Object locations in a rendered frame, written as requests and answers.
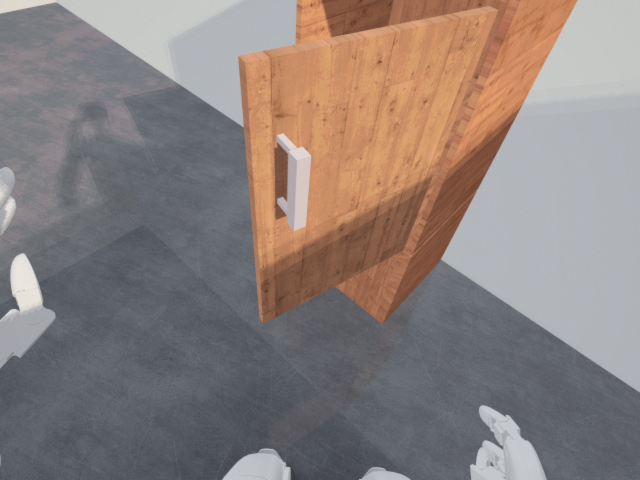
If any robot shin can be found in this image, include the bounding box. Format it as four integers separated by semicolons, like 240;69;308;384
362;467;386;479
259;449;283;462

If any cupboard door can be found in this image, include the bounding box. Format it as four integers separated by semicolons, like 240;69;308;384
238;6;498;324

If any robot right shin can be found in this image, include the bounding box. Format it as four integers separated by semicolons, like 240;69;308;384
362;467;386;479

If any handle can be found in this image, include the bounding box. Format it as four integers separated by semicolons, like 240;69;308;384
277;134;311;231

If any robot left shin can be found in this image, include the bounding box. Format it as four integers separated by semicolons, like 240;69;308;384
259;449;283;462

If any robot left hand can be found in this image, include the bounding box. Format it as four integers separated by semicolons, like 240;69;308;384
0;167;55;368

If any robot right hand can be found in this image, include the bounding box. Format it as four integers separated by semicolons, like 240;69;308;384
470;405;547;480

